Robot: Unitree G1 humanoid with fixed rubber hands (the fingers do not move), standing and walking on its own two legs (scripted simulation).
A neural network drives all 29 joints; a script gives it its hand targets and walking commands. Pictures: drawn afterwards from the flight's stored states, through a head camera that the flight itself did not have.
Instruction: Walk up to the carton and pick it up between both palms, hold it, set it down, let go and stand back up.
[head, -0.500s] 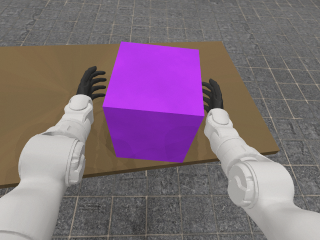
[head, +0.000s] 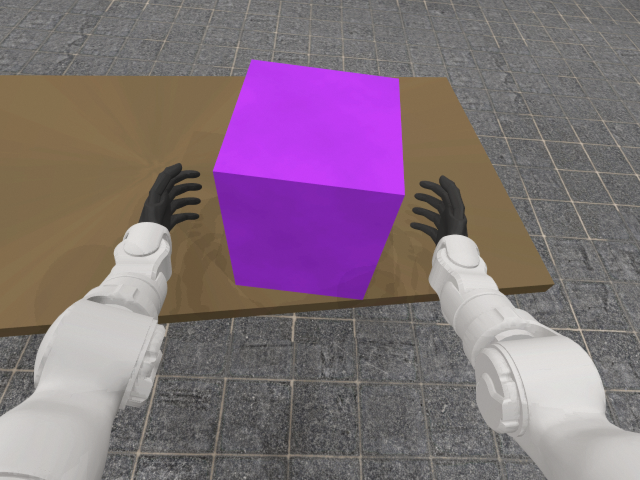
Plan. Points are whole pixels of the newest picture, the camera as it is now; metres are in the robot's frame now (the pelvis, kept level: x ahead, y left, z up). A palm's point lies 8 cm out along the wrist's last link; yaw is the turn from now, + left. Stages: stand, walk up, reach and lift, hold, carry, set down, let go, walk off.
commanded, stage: set down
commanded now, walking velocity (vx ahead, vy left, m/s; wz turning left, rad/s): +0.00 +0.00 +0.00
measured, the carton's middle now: (311, 189) +0.51 +0.00 +0.04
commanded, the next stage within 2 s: none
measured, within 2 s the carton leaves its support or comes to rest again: neither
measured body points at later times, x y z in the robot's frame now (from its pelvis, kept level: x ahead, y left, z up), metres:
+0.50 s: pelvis +0.01 +0.01 +0.01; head +0.05 +0.03 +0.46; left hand +0.41 +0.22 +0.03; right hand +0.39 -0.16 +0.03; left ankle +0.04 +0.12 -0.71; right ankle +0.01 -0.15 -0.71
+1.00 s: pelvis +0.01 +0.00 +0.03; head +0.02 +0.02 +0.48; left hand +0.34 +0.23 +0.04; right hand +0.31 -0.15 +0.04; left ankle +0.04 +0.12 -0.71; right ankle +0.01 -0.15 -0.71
